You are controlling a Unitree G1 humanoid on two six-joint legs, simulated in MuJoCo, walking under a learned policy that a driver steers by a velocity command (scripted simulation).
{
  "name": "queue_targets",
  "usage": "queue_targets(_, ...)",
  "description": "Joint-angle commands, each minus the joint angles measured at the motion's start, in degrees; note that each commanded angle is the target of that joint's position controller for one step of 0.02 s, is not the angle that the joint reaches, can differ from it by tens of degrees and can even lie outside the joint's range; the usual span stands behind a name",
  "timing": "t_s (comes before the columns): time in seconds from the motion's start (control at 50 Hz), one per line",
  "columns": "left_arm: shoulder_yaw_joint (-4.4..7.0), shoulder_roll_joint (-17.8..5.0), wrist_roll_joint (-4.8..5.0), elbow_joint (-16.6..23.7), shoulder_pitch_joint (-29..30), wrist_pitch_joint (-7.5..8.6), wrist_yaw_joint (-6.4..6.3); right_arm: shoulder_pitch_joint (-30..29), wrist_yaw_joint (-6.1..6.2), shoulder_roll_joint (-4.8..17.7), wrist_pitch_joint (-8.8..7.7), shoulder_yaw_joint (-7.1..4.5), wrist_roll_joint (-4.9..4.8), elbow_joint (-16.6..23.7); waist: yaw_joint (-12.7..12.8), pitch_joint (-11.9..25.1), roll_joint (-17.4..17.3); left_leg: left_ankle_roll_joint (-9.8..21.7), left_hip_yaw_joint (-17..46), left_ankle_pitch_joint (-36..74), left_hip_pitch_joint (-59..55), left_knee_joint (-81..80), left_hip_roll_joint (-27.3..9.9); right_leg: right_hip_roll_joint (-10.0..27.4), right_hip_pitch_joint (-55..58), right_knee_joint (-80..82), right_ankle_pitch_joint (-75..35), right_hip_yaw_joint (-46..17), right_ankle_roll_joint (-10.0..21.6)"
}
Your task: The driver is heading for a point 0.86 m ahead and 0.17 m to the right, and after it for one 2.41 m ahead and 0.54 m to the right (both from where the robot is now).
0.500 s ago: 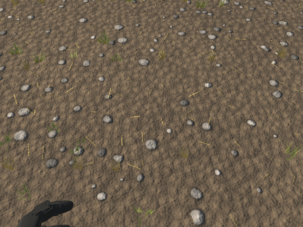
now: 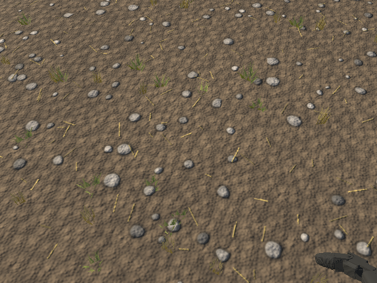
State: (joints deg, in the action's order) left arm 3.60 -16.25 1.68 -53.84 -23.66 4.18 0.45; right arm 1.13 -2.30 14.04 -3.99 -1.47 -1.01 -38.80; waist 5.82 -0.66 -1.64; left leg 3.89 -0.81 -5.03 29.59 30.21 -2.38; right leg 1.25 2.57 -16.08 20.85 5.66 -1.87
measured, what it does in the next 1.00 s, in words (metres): walks ahead: left foot, then right foot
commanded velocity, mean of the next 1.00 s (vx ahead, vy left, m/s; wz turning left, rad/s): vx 0.50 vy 0.00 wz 0.01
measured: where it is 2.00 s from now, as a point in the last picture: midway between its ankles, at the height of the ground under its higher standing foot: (231, 168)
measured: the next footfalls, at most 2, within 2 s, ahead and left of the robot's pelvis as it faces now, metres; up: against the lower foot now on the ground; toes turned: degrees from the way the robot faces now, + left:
left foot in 0.02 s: +0.17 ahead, +0.11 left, +0.00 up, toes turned +2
right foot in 0.56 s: +0.47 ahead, -0.13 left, +0.00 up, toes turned -3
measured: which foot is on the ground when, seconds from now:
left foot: up 0.00-0.00, down 0.02-0.58, up 0.60-1.00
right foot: down 0.00-0.04, up 0.06-0.54, down 0.56-1.00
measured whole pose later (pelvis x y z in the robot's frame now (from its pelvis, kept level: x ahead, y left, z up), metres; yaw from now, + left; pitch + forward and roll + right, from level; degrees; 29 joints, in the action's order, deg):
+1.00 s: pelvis +0.53 -0.02 +0.01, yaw -2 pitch +2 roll -2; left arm 3.1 -15.0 1.1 -52.1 -21.6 4.0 0.0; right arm 3.0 -1.2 14.5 -4.6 -2.6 -0.7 -44.9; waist 4.8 -0.5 -2.2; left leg -0.5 2.5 2.6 34.9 31.9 -5.0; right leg -2.8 -0.4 -13.7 15.6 1.3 1.8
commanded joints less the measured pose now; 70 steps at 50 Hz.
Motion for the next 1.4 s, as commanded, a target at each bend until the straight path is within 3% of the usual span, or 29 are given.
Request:
queue_targets(0.02, 1.04, -8.6, -0.54, 3.7, 3.4, 0.16, -0.73, 17.8, 0.92, 12.2, -0.52, -5.17, 0.53, -1.4, -13.4, 10.7, 4.5, 4.7, 2.0, 1.4, -29.8, -1.0, -1.2, 9.0, -11.9, -22.1, -38.8, -2.2, 6.3)
queue_targets(0.04, -0.87, -2.9, -1.63, 5.9, -0.5, 1.18, -0.48, 24.4, 1.54, 18.4, 0.03, -6.5, 1.66, -2.3, -12.9, 18.5, -8.6, 12.7, 26.7, -4.4, -50.8, -3.2, -16.3, 0.8, -34.7, -45.1, -14.4, 0.1, 2.3)
queue_targets(0.06, -0.95, -3.5, -1.19, 5.2, -0.9, 2.53, -0.24, 25.5, 1.36, 15.9, 0.08, -5.62, 0.8, -2.7, -12.7, 23.0, -11.8, 16.0, 42.9, -8.5, -52.5, -11.3, -21.0, -2.0, -43.0, -55.1, 12.5, -8.8, 2.3)
queue_targets(0.08, 0.42, -7.8, 0.53, 6.4, 3.0, 3.05, 0.12, 21.9, 1.12, 12.6, -0.15, -4.43, 0.6, -2.5, -12.1, 14.5, -8.0, 13.4, 35.5, -10.3, -46.1, -12.1, -18.8, 1.5, -48.4, -59.0, 9.9, -10.5, 3.1)
queue_targets(0.1, 0.39, -7.8, 0.7, 7.3, 6.4, 3.1, 0.06, 18.0, 0.99, 10.5, -0.3, -3.8, 0.44, -1.9, -10.5, 8.9, -5.5, 11.4, 27.2, -7.7, -38.0, -13.0, -16.2, 4.1, -48.2, -57.0, 4.6, -8.9, 3.6)
queue_targets(0.14, 0.8, -6.7, -0.8, 7.1, 7.1, 2.07, -0.47, 12.0, 0.46, 7.1, -0.8, -2.87, 1.11, -1.5, -6.6, 3.4, -3.8, 9.4, 18.1, -1.2, -24.8, -17.1, -11.6, 7.3, -42.2, -50.5, -2.6, -8.9, 3.3)
queue_targets(0.22, 0.48, -3.9, -1.33, 7.5, 7.3, -0.08, -0.68, 12.3, 0.63, 8.2, -2.2, -3.49, 1.16, -3.2, -4.2, 1.4, -2.8, 10.7, 11.6, 6.1, -18.6, -22.0, -10.1, 7.9, -39.8, -44.6, -10.1, -8.7, 1.6)
queue_targets(0.36, -0.54, -1.9, -1.21, 11.6, 21.1, 0.8, 0.5, 18.7, 2.3, 10.4, -1.46, -3.86, 0.46, -7.2, -8.7, -2.2, -1.4, 8.0, 5.0, 5.5, -22.3, -23.3, -8.5, 5.2, -40.5, -21.7, -27.5, -6.6, 1.4)
queue_targets(0.46, -0.71, -2.8, -0.74, 14.8, 27.1, 1.45, 2.11, 22.5, 2.64, 11.3, -0.21, -4.2, -0.12, -10.2, -10.0, -3.8, -1.8, 7.1, 6.1, 7.3, -31.1, -19.1, -12.3, 3.6, -41.8, -14.8, -22.1, -6.5, 3.6)
queue_targets(0.52, 0.21, -5.2, -0.91, 14.1, 22.0, 1.79, 2.42, 21.0, 2.95, 12.4, 0.6, -4.55, -0.21, -10.6, -6.3, -0.3, -3.5, 5.2, 5.4, 22.7, -33.9, -11.9, -12.3, 0.6, -32.3, -12.4, -16.4, -4.0, 6.2)
queue_targets(0.54, 1.39, -7.0, -1.11, 11.9, 14.6, 1.79, 2.07, 20.1, 3.04, 11.9, 0.95, -4.27, -0.11, -10.5, -2.5, 4.2, -2.9, 3.9, 3.1, 30.8, -32.5, -3.1, -9.6, -1.4, -21.9, -11.1, -17.3, -2.2, 7.7)
queue_targets(0.56, 2.68, -10.5, -1.54, 9.4, 4.5, 1.7, 1.49, 20.4, 3.2, 10.0, 0.95, -3.34, 0.6, -9.6, 1.2, 12.1, -0.2, 1.9, 0.8, 24.3, -23.7, 10.9, -6.7, 3.8, -4.9, -13.9, -20.5, -7.4, 10.6)
queue_targets(0.58, 4.13, -16.5, -2.31, 8.4, -1.7, 1.31, 1.16, 27.2, 2.69, 3.5, -0.24, -1.33, 0.97, -8.3, -0.4, 20.8, 13.3, -2.6, -1.5, -1.2, 0.4, 34.3, 2.7, 18.7, 18.3, -11.4, -12.9, -33.4, 19.9)
queue_targets(0.6, 2.9, -12.3, -1.44, 8.0, -2.9, 1.06, 1.32, 25.9, 2.31, 5.3, -1.67, -1.53, 0.48, -9.3, 0.7, 24.5, 15.9, -2.6, 6.7, -27.8, 9.1, 42.9, 5.2, 21.7, 21.3, -2.7, -7.0, -48.2, 21.9)
queue_targets(0.62, 1.87, -9.5, -1.14, 8.5, 1.3, 1.02, 1.21, 20.9, 1.91, 10.0, -2.44, -2.87, -1.16, -8.0, 0.4, 15.1, 11.7, -1.8, 7.7, -25.3, 14.7, 46.6, 1.5, 19.8, 14.5, -1.8, -3.9, -40.2, 18.7)
queue_targets(0.66, 0.86, -6.2, -1.56, 9.7, 8.9, 0.87, 1.21, 14.7, 2.24, 9.2, -2.45, -2.86, -0.58, -6.7, -2.8, 4.8, 4.9, -1.5, 4.7, -16.1, 12.5, 40.4, -3.6, 15.0, -2.5, 1.4, -10.3, -26.8, 15.7)
queue_targets(0.68, 0.38, -4.7, -2.13, 10.0, 10.9, 1.17, 1.34, 15.4, 2.48, 8.6, -1.73, -3.19, -0.06, -7.0, -4.8, 3.1, 6.1, -1.6, 5.1, -13.2, 8.7, 37.1, -5.4, 13.0, -8.0, 3.4, -13.2, -23.0, 14.7)
queue_targets(0.78, 1.11, -6.7, -1.95, 8.1, 9.7, 2.22, 0.84, 13.7, 2.97, 5.7, 0.32, -2.86, 0.76, -6.4, -6.7, 0.5, 5.4, -4.0, 4.3, -4.1, 8.2, 27.5, -6.5, 11.5, -13.6, 8.9, -21.7, -15.3, 16.2)
queue_targets(0.88, 1.34, -7.8, -1.15, 6.0, 5.4, 1.42, -0.27, 3.6, 2.16, 4.0, -0.57, -2.16, 0.77, -3.9, -3.4, -1.7, 4.8, -4.6, 2.5, 9.5, 7.5, 9.7, -4.5, 9.2, -11.4, 9.6, -21.8, -10.2, 13.7)
queue_targets(0.98, 1.85, -8.8, -0.24, 3.8, 1.0, 0.0, -0.85, -3.7, 0.71, 4.8, -1.81, -2.08, 0.13, -1.2, -1.8, -3.4, 5.1, -4.4, 3.1, 7.9, 5.6, 0.0, -1.9, 11.7, -6.0, 5.3, -19.4, -13.5, 13.3)
queue_targets(1.04, 2.41, -9.8, -0.16, 3.8, 2.4, -0.74, -1.29, 0.3, 0.43, 7.5, -2.68, -2.98, 0.08, -2.0, -5.1, -1.3, 6.9, -2.8, 2.8, 2.5, -2.4, -3.0, -0.5, 12.9, -4.4, -0.1, -22.8, -16.3, 11.7)
queue_targets(1.08, 1.2, -6.4, -0.91, 4.7, 3.2, -0.89, -1.23, 14.9, 1.3, 12.1, -3.05, -5.2, 0.88, -5.7, -11.9, 9.0, 4.7, 0.8, 4.1, 2.4, -25.2, -2.5, -2.9, 7.1, -11.2, -18.3, -27.1, -12.7, 8.5)
queue_targets(1.1, -0.35, -0.9, -1.5, 6.6, -1.0, -0.3, -1.12, 22.4, 1.81, 17.6, -2.79, -6.56, 2.07, -6.6, -12.1, 18.7, -6.8, 6.9, 22.2, -1.0, -47.6, -2.3, -16.9, -0.7, -30.3, -39.8, -9.5, -7.4, 4.6)
queue_targets(1.12, -0.73, -0.5, -0.32, 6.9, -3.3, 0.63, -1.02, 24.3, 1.57, 16.0, -2.25, -6.13, 1.65, -7.3, -11.7, 23.4, -17.4, 11.5, 41.0, -11.1, -52.6, -10.6, -22.7, -3.7, -42.0, -52.2, 13.7, -10.9, 3.5)
queue_targets(1.14, 0.9, -6.5, 0.96, 7.0, 0.2, 0.89, -1.01, 21.0, 1.63, 11.4, -2.21, -4.75, 1.22, -6.7, -12.0, 15.6, -10.5, 9.1, 35.6, -16.8, -46.3, -12.3, -20.8, -0.2, -46.6, -57.7, 10.9, -13.9, 3.8)
queue_targets(1.18, 1.36, -6.6, 0.61, 8.2, 5.6, 0.41, -1.2, 13.7, 1.71, 7.4, -2.16, -3.5, 1.16, -6.3, -9.4, 5.6, -4.5, 6.2, 21.8, -12.2, -31.6, -15.6, -16.8, 4.3, -45.4, -55.4, 1.6, -11.7, 4.0)
queue_targets(1.2, 1.78, -6.0, 0.17, 8.2, 5.7, -0.3, -1.26, 11.1, 1.66, 5.8, -2.36, -3.07, 1.43, -6.3, -7.7, 3.0, -5.4, 5.4, 16.8, -8.9, -26.5, -17.7, -14.8, 6.0, -42.9, -52.6, -1.4, -12.0, 3.9)
queue_targets(1.3, 1.75, -2.6, -0.16, 10.2, 7.1, -2.95, -0.99, 9.6, 2.18, 7.5, -3.3, -4.03, 1.94, -8.2, -5.3, -0.5, -2.8, 6.6, 4.0, 2.9, -20.7, -22.8, -13.8, 7.5, -42.1, -46.9, -10.1, -11.9, 2.5)
queue_targets(1.4, 1.02, -1.0, -1.04, 13.4, 15.1, -2.33, 0.68, 9.3, 3.53, 9.6, -2.04, -4.52, 1.82, -8.8, -7.0, -3.2, -1.4, 4.9, -7.8, 17.3, -20.9, -21.0, -11.1, 5.5, -38.7, -28.8, -22.9, -6.6, 2.1)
